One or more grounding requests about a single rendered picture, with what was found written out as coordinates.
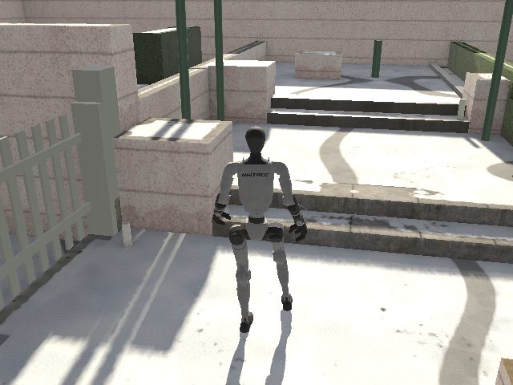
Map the robot left upper arm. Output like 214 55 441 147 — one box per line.
217 161 240 205

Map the robot right upper arm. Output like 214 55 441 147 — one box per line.
273 161 295 206

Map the left robot foot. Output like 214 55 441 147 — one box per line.
240 312 253 333

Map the robot left hand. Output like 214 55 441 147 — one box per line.
212 212 231 225

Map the left robot shin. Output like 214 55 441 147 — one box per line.
236 269 250 322

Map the right robot forearm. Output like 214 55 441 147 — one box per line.
288 194 305 226

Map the robot right hand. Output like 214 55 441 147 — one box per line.
289 223 307 241

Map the left robot forearm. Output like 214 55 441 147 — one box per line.
213 193 226 217

